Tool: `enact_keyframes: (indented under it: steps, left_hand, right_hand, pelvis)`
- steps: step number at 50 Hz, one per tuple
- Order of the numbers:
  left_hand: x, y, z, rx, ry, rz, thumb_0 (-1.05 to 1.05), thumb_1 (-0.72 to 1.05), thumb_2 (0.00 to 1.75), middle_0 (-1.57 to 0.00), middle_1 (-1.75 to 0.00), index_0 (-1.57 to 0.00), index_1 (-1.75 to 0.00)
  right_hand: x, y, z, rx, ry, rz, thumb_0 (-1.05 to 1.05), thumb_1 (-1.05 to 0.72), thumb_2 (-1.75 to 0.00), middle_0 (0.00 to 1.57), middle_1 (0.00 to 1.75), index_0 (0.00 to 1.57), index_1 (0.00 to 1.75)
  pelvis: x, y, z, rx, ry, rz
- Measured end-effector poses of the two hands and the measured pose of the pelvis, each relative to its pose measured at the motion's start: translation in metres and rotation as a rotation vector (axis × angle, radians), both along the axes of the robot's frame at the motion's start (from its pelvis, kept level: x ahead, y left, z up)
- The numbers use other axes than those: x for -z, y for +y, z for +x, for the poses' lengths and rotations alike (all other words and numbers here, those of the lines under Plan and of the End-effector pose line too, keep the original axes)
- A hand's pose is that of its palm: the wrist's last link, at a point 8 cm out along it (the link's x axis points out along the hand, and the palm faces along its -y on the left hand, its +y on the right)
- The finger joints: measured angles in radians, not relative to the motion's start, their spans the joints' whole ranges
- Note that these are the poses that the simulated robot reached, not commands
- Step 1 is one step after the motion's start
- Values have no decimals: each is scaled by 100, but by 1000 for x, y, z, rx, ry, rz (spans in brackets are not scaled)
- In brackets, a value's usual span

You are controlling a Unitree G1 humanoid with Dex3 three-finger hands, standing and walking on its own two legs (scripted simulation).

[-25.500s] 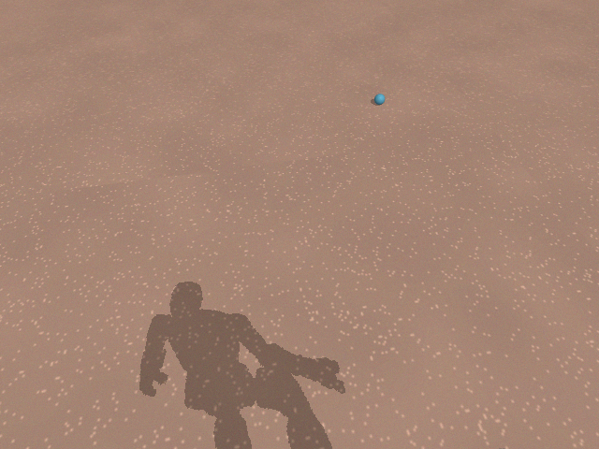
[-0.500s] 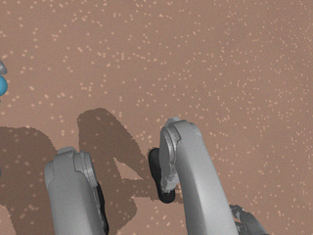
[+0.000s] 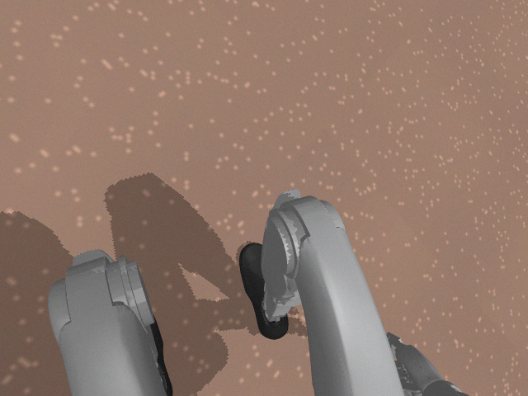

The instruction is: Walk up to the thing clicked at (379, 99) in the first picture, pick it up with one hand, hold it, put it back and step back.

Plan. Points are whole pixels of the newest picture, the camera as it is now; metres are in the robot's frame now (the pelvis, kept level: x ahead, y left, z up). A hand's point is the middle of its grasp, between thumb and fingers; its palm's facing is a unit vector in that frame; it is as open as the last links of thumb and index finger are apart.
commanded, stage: rest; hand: left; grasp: from above
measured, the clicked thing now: out of the picture +0.50 +0.32 -0.23
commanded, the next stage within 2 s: open in 1.46 s
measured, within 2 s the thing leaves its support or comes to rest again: rests again in 1.60 s
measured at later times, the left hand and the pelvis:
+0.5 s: hand out of the picture +0.49 +0.32 -0.23, palm faces -0.47 -0.10 -0.88, open 8.4 cm; pelvis +0.00 +0.00 -0.01, yaw -3 degrees
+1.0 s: hand out of the picture +0.49 +0.32 -0.25, palm faces -0.47 -0.09 -0.88, open 8.5 cm; pelvis +0.00 +0.01 -0.02, yaw -4 degrees
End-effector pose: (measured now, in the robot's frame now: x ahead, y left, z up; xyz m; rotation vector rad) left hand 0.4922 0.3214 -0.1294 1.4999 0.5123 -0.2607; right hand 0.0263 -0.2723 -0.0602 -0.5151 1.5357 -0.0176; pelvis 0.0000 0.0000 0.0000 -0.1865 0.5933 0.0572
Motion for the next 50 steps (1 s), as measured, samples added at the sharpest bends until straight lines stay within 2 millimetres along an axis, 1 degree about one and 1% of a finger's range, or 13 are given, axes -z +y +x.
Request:
enact_keyframes:
  steps: [8, 15, 23, 32, 50]
  left_hand:
    - [19, -1, 1, -4, 9, -5, 0, 22, 25, -80, -60, -86, -49]
    - [32, -1, 1, -13, 2, -22, 0, 22, 25, -80, -60, -86, -49]
    - [42, 3, 1, -18, -2, -19, -1, 21, 26, -81, -60, -86, -49]
    - [52, 4, 0, -21, -2, -20, -1, 21, 28, -79, -61, -84, -50]
    - [62, 2, 3, -28, -1, -14, -1, 20, 35, -75, -65, -80, -55]
  right_hand:
    - [1, 1, -4, -16, 19, -2, 0, -92, -90, 20, 30, 20, 30]
    - [-4, 1, -5, -41, 22, -18, 0, -91, -90, 20, 30, 20, 30]
    - [-11, -1, -8, -73, 27, -45, 0, -91, -90, 20, 30, 20, 30]
    - [-15, 4, -12, -92, 34, -47, 0, -91, -90, 20, 30, 20, 30]
    - [-12, 15, -11, -118, 20, -12, 0, -91, -90, 20, 30, 20, 30]
  pelvis:
    - [6, 1, 1, 8, -11, -12]
    - [9, 2, 0, 16, -26, -26]
    - [14, 4, -2, 22, -48, -40]
    - [16, 6, -2, 28, -62, -51]
    - [19, 7, -3, 38, -75, -63]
